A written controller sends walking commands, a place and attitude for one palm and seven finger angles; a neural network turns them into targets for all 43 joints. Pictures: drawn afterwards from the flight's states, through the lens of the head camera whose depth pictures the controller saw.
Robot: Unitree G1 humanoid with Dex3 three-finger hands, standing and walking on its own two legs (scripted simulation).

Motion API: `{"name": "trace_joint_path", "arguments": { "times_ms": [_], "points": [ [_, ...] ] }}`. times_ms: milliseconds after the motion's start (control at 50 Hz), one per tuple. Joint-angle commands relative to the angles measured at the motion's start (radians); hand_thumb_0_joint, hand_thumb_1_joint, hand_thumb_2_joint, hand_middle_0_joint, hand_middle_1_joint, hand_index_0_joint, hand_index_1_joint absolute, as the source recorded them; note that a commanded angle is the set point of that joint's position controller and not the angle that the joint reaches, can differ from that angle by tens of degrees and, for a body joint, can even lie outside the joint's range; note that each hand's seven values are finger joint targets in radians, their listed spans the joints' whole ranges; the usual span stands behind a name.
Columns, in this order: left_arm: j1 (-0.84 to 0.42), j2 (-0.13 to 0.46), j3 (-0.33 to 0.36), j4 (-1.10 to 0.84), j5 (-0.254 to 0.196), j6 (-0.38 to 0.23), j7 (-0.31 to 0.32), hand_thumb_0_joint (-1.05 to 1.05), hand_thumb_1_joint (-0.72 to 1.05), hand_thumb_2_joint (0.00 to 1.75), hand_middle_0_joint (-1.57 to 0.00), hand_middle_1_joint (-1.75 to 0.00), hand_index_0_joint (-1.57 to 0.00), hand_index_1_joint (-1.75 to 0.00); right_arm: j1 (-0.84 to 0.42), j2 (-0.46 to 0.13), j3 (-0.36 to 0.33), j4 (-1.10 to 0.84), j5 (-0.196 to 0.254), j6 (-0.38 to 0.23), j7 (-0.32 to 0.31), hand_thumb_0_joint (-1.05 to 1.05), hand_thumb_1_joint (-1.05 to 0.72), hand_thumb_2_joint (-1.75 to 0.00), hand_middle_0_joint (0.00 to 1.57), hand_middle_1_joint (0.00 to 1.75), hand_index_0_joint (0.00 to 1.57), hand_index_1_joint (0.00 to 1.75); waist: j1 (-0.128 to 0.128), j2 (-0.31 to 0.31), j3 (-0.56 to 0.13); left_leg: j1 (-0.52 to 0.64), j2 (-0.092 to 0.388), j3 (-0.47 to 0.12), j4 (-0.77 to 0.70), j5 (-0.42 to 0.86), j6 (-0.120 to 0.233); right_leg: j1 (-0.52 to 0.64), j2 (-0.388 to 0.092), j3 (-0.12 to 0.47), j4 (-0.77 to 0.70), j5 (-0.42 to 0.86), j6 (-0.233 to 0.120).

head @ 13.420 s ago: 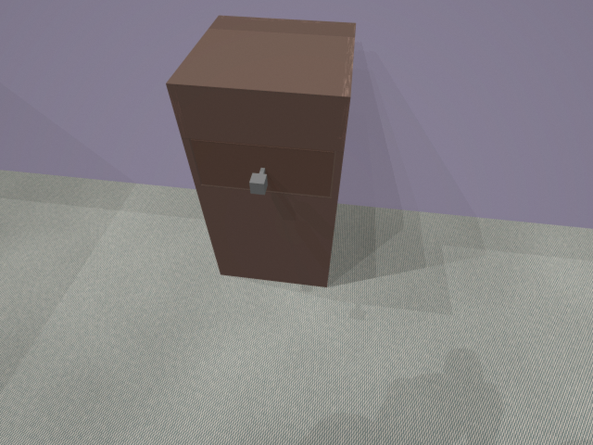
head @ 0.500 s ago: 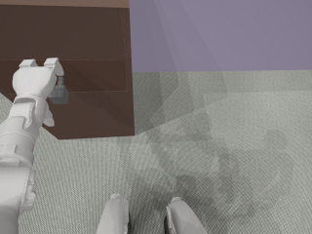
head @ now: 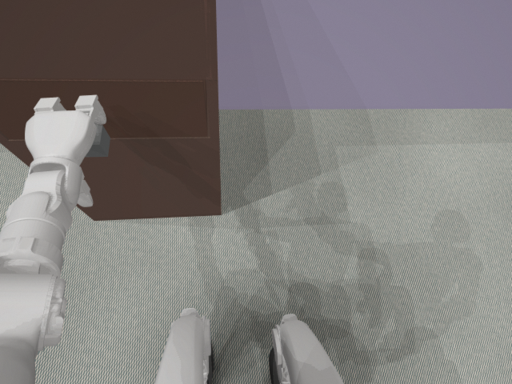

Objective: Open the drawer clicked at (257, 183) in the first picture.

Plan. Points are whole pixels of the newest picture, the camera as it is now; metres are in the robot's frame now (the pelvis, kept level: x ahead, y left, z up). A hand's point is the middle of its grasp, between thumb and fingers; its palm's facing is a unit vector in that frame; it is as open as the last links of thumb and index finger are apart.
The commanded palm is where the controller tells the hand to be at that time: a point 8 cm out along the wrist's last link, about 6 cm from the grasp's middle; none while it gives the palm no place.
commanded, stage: lower the fingers behind the handle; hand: left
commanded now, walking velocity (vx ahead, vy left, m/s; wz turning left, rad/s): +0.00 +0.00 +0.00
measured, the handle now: (94, 131) +0.54 +0.27 -0.05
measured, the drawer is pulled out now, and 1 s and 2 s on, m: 0.00 0.00 0.00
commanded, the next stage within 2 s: close the thumb around the handle in 0.92 s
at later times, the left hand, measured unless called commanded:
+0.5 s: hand (90, 158) +0.49 +0.28 -0.07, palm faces -0.05 -0.01 -1.00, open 13.8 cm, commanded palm +0.49 +0.24 -0.02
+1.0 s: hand (90, 158) +0.49 +0.28 -0.07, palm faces -0.05 -0.02 -1.00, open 13.8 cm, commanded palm +0.49 +0.24 -0.02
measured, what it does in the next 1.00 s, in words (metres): stands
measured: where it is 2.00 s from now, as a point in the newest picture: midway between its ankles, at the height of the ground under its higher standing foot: outside the picture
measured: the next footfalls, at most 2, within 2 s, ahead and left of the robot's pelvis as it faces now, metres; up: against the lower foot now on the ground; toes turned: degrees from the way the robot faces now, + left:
none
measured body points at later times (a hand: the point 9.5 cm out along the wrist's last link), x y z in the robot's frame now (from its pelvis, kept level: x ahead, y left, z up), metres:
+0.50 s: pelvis -0.01 -0.01 -0.04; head +0.17 +0.02 +0.38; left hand +0.49 +0.27 -0.01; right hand +0.02 -0.28 -0.16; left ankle +0.05 +0.11 -0.61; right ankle +0.01 -0.14 -0.61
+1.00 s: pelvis -0.01 +0.00 -0.04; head +0.17 +0.03 +0.37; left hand +0.49 +0.27 -0.01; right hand +0.03 -0.27 -0.16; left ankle +0.05 +0.11 -0.61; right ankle +0.01 -0.14 -0.61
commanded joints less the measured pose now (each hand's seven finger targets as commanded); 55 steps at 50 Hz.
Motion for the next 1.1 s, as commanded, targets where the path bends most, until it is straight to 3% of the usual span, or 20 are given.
{"name": "trace_joint_path", "arguments": {
  "times_ms": [0,20,100,120,180,300,380,460,500,560,600,680,740,780,800,840,960,1000,1040,1080],
  "points": [
    [-0.396,0.238,0.047,-0.179,-0.003,-0.016,0.046,0.0,-0.5,0.3,-0.3,-1.2,-0.3,-1.2,0.167,-0.193,-0.066,-0.036,-0.009,-0.011,-0.021,0.0,-0.9,-0.9,0.2,0.3,0.2,0.3,-0.028,0.123,-0.483,0.547,-0.017,-0.019,-0.112,0.295,0.02,0.013,0.025,-0.053,-0.135,0.24,-0.065],
    [-0.414,0.231,0.038,-0.178,0.001,-0.016,0.051,0.0,-0.5,0.3,-0.3,-1.2,-0.3,-1.2,0.166,-0.192,-0.066,-0.036,-0.008,-0.013,-0.022,0.0,-0.9,-0.9,0.2,0.3,0.2,0.3,-0.037,0.12,-0.483,0.541,-0.016,-0.02,-0.108,0.291,0.021,0.003,0.024,-0.053,-0.132,0.239,-0.062],
    [-0.401,0.223,0.034,-0.153,0.001,0.001,0.054,0.0,-0.5,0.3,-0.3,-1.2,-0.3,-1.2,0.166,-0.193,-0.063,-0.037,-0.01,-0.015,-0.016,0.0,-0.9,-0.9,0.2,0.3,0.2,0.3,-0.027,0.132,-0.488,0.521,-0.018,-0.02,-0.094,0.269,0.018,-0.015,0.025,-0.056,-0.116,0.218,-0.066],
    [-0.415,0.232,0.037,-0.149,0.002,0.005,0.055,0.0,-0.5,0.3,-0.3,-1.2,-0.3,-1.2,0.164,-0.193,-0.062,-0.039,-0.008,-0.017,-0.017,0.0,-0.9,-0.9,0.2,0.3,0.2,0.3,-0.034,0.121,-0.487,0.505,-0.018,-0.018,-0.087,0.256,0.022,-0.018,0.026,-0.054,-0.114,0.215,-0.063],
    [-0.435,0.293,0.075,-0.183,0.005,0.0,0.053,0.0,-0.5,0.3,-0.3,-1.2,-0.3,-1.2,0.162,-0.198,-0.059,-0.04,-0.01,-0.019,-0.02,0.0,-0.9,-0.9,0.2,0.3,0.2,0.3,-0.021,0.149,-0.543,0.503,-0.018,-0.016,-0.067,0.272,0.022,-0.017,0.024,-0.048,-0.09,0.224,-0.064],
    [-0.432,0.323,0.09,-0.172,0.007,0.004,0.058,0.0,-0.5,0.3,-0.3,-1.2,-0.3,-1.2,0.154,-0.201,-0.051,-0.04,-0.009,-0.025,-0.018,0.0,-0.9,-0.9,0.2,0.3,0.2,0.3,-0.021,0.139,-0.53,0.441,-0.018,-0.013,-0.037,0.247,0.026,-0.031,0.025,-0.048,-0.062,0.21,-0.062],
    [-0.435,0.35,0.102,-0.187,0.002,0.001,0.047,0.0,-0.5,0.3,-0.3,-1.2,-0.3,-1.2,0.155,-0.201,-0.048,-0.042,-0.008,-0.033,-0.018,0.0,-0.9,-0.9,0.2,0.3,0.2,0.3,-0.015,0.152,-0.576,0.423,-0.019,-0.009,-0.014,0.249,0.029,-0.021,0.026,-0.043,-0.044,0.219,-0.059],
    [-0.42,0.304,0.073,-0.169,-0.003,-0.005,0.027,0.0,-0.5,0.3,-0.3,-1.2,-0.3,-1.2,0.163,-0.197,-0.051,-0.036,-0.008,-0.038,-0.02,0.0,-0.9,-0.9,0.2,0.3,0.2,0.3,-0.033,0.13,-0.556,0.408,-0.015,-0.014,0.004,0.252,0.03,-0.055,0.028,-0.046,-0.032,0.219,-0.059],
    [-0.406,0.317,0.08,-0.155,0.0,0.0,0.028,0.0,-0.5,0.3,-0.3,-1.2,-0.3,-1.2,0.167,-0.2,-0.05,-0.033,-0.007,-0.034,-0.019,0.0,-0.9,-0.9,0.2,0.3,0.2,0.3,-0.027,0.126,-0.541,0.396,-0.016,-0.012,0.012,0.246,0.029,-0.064,0.029,-0.048,-0.026,0.216,-0.06],
    [-0.403,0.336,0.098,-0.191,-0.006,0.003,0.02,0.0,-0.5,0.3,-0.3,-1.2,-0.3,-1.2,0.171,-0.199,-0.05,-0.037,-0.005,-0.029,-0.017,0.0,-0.9,-0.9,0.2,0.3,0.2,0.3,-0.012,0.142,-0.583,0.417,-0.016,-0.012,0.013,0.277,0.028,-0.045,0.029,-0.046,-0.018,0.238,-0.061],
    [-0.4,0.307,0.075,-0.193,-0.007,0.009,0.017,0.0,-0.5,0.3,-0.3,-1.2,-0.3,-1.2,0.172,-0.198,-0.053,-0.04,-0.003,-0.026,-0.018,0.0,-0.9,-0.9,0.2,0.3,0.2,0.3,-0.02,0.136,-0.565,0.425,-0.015,-0.016,0.008,0.27,0.027,-0.058,0.031,-0.05,-0.027,0.23,-0.061],
    [-0.399,0.326,0.084,-0.193,-0.008,0.012,0.008,0.0,-0.5,0.3,-0.3,-1.2,-0.3,-1.2,0.166,-0.198,-0.048,-0.045,0.001,-0.024,-0.019,0.0,-0.9,-0.9,0.2,0.3,0.2,0.3,-0.015,0.138,-0.561,0.418,-0.016,-0.015,0.002,0.251,0.028,-0.056,0.029,-0.048,-0.029,0.217,-0.06],
    [-0.383,0.326,0.084,-0.185,-0.014,0.011,0.003,0.0,-0.5,0.3,-0.3,-1.2,-0.3,-1.2,0.162,-0.196,-0.044,-0.049,0.002,-0.025,-0.022,0.0,-0.9,-0.9,0.2,0.3,0.2,0.3,-0.017,0.105,-0.531,0.38,-0.02,-0.005,0.007,0.236,0.034,-0.027,0.03,-0.042,-0.038,0.221,-0.057],
    [-0.412,0.336,0.086,-0.201,-0.006,-0.001,0.001,0.0,-0.5,0.3,-0.3,-1.2,-0.3,-1.2,0.162,-0.196,-0.044,-0.048,0.001,-0.027,-0.024,0.0,-0.9,-0.9,0.2,0.3,0.2,0.3,-0.017,0.139,-0.548,0.399,-0.017,-0.013,0.007,0.244,0.029,-0.057,0.027,-0.047,-0.025,0.215,-0.061],
    [-0.396,0.311,0.069,-0.181,-0.005,0.001,0.001,0.0,-0.5,0.3,-0.3,-1.2,-0.3,-1.2,0.162,-0.193,-0.045,-0.046,0.001,-0.027,-0.022,0.0,-0.9,-0.9,0.2,0.3,0.2,0.3,-0.019,0.147,-0.518,0.404,-0.017,-0.015,0.002,0.239,0.027,-0.073,0.029,-0.05,-0.028,0.204,-0.063],
    [-0.39,0.309,0.075,-0.182,-0.011,-0.002,0.006,0.0,-0.5,0.3,-0.3,-1.2,-0.3,-1.2,0.164,-0.195,-0.046,-0.05,-0.001,-0.027,-0.021,0.0,-0.9,-0.9,0.2,0.3,0.2,0.3,-0.018,0.12,-0.526,0.402,-0.017,-0.016,0.002,0.241,0.029,-0.061,0.03,-0.051,-0.03,0.208,-0.061],
    [-0.413,0.309,0.079,-0.181,-0.005,-0.003,0.013,0.0,-0.5,0.3,-0.3,-1.2,-0.3,-1.2,0.169,-0.195,-0.049,-0.046,-0.003,-0.026,-0.019,0.0,-0.9,-0.9,0.2,0.3,0.2,0.3,-0.025,0.129,-0.537,0.417,-0.013,-0.022,0.009,0.265,0.027,-0.081,0.028,-0.053,-0.019,0.218,-0.062],
    [-0.399,0.311,0.081,-0.194,-0.007,-0.001,0.016,0.0,-0.5,0.3,-0.3,-1.2,-0.3,-1.2,0.17,-0.198,-0.051,-0.049,-0.003,-0.024,-0.018,0.0,-0.9,-0.9,0.2,0.3,0.2,0.3,-0.014,0.147,-0.555,0.427,-0.016,-0.019,0.005,0.268,0.025,-0.069,0.028,-0.054,-0.022,0.221,-0.063],
    [-0.395,0.299,0.073,-0.192,-0.005,0.006,0.018,0.0,-0.39,0.35,-0.31,-1.21,-0.31,-1.21,0.17,-0.197,-0.051,-0.049,-0.003,-0.02,-0.017,0.0,-0.9,-0.9,0.2,0.3,0.2,0.3,-0.015,0.151,-0.547,0.437,-0.016,-0.02,0.002,0.281,0.023,-0.072,0.029,-0.056,-0.023,0.228,-0.064],
    [-0.421,0.289,0.068,-0.225,-0.002,0.004,0.02,0.0,-0.28,0.4,-0.32,-1.22,-0.32,-1.22,0.173,-0.196,-0.056,-0.046,-0.004,-0.019,-0.016,0.0,-0.9,-0.9,0.2,0.3,0.2,0.3,-0.016,0.178,-0.584,0.487,-0.01,-0.033,-0.004,0.304,0.017,-0.092,0.027,-0.061,-0.018,0.229,-0.064]
  ]
}}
